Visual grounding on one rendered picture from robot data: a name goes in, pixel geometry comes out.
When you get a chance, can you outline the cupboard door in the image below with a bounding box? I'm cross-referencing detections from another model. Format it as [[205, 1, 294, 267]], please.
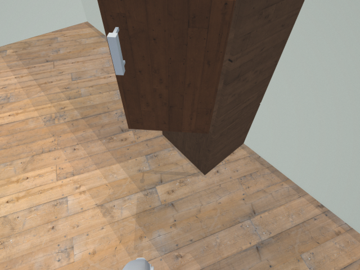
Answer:
[[97, 0, 236, 134]]

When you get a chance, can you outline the handle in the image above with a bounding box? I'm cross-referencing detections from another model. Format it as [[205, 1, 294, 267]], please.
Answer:
[[107, 27, 125, 75]]

